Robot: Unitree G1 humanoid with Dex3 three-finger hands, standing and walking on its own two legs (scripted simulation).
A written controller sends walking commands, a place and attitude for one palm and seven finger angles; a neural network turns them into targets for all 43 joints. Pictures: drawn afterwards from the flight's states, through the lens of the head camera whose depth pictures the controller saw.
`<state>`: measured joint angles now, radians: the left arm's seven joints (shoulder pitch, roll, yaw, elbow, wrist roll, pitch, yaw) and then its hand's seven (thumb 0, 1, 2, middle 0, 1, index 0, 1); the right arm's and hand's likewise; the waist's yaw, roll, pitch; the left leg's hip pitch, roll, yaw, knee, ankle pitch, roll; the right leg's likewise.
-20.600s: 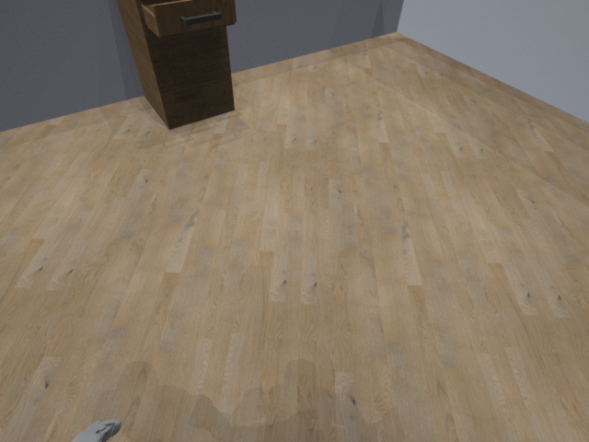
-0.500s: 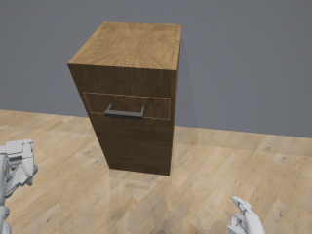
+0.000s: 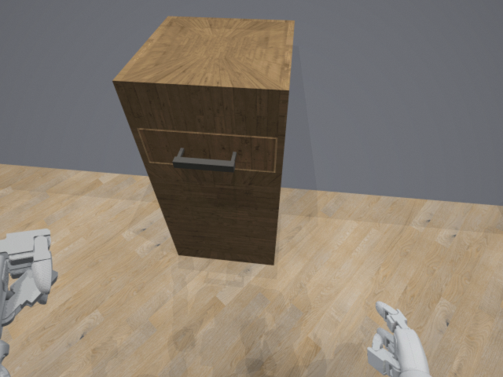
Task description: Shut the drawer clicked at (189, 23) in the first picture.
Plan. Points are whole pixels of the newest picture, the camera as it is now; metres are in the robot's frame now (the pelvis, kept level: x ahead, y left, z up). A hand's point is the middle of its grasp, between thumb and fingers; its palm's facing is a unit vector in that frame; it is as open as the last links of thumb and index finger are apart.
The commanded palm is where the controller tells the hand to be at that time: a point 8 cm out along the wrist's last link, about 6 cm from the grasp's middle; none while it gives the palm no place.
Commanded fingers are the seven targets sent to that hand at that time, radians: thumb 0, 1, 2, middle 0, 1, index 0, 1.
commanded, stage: step back with the hand held close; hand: left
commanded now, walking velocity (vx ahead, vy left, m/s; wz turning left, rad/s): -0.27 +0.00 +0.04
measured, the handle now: (205, 158) +0.69 +0.19 -0.11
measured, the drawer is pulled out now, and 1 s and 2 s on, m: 0.00 0.00 0.00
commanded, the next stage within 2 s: stop stepping back and stand still in 0.88 s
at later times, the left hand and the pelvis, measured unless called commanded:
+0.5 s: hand (54, 320) +0.14 +0.21 +0.17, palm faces +0.32 -0.80 -0.51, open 3.2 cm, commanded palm +0.07 +0.27 +0.19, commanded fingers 0.00 0.90 0.90 -1.40 -1.60 -1.40 -1.60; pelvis -0.05 -0.02 -0.01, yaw +3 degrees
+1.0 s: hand out of the picture +0.06 +0.16 +0.18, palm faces +0.24 -0.86 -0.45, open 3.3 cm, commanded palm -0.02 +0.23 +0.19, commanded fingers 0.00 0.90 0.90 -1.40 -1.60 -1.40 -1.60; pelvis -0.15 -0.05 +0.00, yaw -1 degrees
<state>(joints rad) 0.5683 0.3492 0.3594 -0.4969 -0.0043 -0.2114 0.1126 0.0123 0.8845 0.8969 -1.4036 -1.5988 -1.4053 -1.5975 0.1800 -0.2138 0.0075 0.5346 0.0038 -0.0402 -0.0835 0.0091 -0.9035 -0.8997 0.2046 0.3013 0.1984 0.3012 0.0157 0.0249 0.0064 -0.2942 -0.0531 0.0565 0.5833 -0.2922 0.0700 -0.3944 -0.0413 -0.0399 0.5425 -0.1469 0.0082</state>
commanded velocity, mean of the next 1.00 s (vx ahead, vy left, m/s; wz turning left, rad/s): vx -0.36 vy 0.00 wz -0.03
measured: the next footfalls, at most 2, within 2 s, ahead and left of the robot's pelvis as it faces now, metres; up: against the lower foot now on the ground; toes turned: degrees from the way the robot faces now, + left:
right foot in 0.88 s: -0.16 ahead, -0.13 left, +0.00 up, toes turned -6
left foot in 1.20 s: -0.12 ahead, +0.11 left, +0.00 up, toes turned +3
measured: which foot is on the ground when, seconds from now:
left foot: down 0.00-1.00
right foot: down 0.00-0.60, up 0.62-0.86, down 0.88-1.00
